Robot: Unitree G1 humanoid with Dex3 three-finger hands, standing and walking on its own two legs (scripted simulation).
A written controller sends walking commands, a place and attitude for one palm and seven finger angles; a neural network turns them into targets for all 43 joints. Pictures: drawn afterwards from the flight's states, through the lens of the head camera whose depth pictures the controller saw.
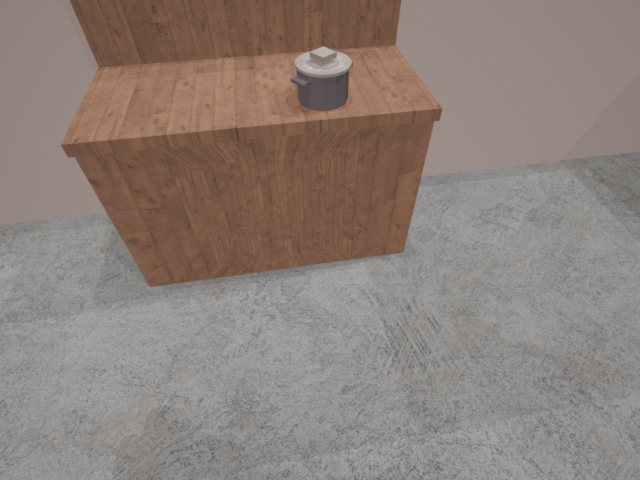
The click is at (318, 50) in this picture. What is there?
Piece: lid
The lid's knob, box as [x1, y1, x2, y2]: [310, 46, 336, 62]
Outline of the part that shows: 336,52 323,46 310,51 310,57 321,62 324,62 336,57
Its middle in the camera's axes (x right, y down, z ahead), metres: +0.00 -0.50 +1.06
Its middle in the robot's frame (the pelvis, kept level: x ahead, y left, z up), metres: +1.13 +0.06 +0.03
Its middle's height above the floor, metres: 0.81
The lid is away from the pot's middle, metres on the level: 0.00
